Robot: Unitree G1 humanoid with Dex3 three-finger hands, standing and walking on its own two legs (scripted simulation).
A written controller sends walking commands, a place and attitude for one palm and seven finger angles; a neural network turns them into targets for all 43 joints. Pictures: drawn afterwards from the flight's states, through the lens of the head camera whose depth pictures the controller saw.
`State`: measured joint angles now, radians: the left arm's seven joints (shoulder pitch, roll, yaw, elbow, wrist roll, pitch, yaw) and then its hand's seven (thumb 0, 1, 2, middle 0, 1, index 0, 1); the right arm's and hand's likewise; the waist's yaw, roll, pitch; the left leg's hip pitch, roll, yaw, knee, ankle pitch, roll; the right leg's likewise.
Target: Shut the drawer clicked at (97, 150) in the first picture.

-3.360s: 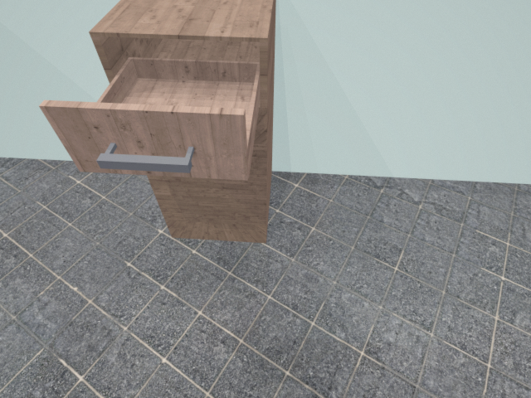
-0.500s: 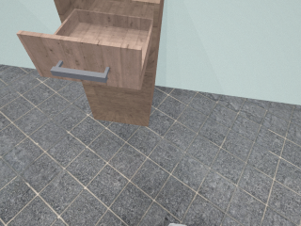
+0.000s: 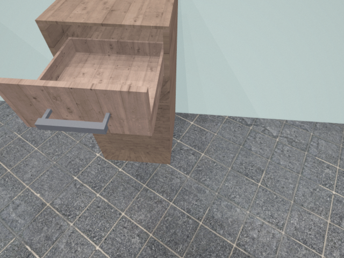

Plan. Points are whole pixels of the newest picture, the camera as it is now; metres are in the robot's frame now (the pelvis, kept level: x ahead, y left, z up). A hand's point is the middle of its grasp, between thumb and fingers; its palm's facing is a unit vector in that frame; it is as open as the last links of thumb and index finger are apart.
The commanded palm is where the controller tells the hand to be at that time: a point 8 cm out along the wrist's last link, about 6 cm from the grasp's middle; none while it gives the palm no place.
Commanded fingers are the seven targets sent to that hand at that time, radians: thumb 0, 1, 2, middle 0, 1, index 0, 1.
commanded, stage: take the last steps up to it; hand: left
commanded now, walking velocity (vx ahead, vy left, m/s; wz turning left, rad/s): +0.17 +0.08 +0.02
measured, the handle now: (74, 120) +0.43 +0.28 +0.05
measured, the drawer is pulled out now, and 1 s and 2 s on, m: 0.29 0.29 0.29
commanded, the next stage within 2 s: come to a stop and stand still in 0.08 s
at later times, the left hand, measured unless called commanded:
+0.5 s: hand (101, 257) +0.14 +0.20 -0.17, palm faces +0.08 -0.96 -0.25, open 7.3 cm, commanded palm none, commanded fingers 0.00 0.90 0.90 -0.20 -0.30 -0.20 -0.30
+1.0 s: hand out of the picture +0.13 +0.18 -0.17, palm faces +0.09 -0.98 -0.20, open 7.4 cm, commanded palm none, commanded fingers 0.00 0.90 0.90 -0.20 -0.30 -0.20 -0.30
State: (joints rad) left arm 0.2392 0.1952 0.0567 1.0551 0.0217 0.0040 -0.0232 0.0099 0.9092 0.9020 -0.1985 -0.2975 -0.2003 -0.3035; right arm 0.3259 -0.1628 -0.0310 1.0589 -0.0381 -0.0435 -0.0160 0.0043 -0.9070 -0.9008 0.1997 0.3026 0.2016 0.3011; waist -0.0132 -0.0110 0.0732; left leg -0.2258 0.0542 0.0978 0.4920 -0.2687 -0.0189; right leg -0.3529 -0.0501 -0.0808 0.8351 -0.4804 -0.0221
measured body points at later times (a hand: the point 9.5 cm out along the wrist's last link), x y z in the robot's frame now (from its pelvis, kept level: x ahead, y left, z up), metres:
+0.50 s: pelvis +0.11 +0.00 +0.00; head +0.17 +0.00 +0.44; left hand +0.14 +0.25 -0.15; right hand +0.21 -0.23 -0.16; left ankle +0.13 +0.14 -0.73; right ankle +0.10 -0.11 -0.71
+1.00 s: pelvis +0.10 -0.01 +0.00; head +0.13 +0.00 +0.45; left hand +0.13 +0.23 -0.16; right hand +0.16 -0.25 -0.15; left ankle +0.07 +0.11 -0.73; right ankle +0.13 -0.12 -0.74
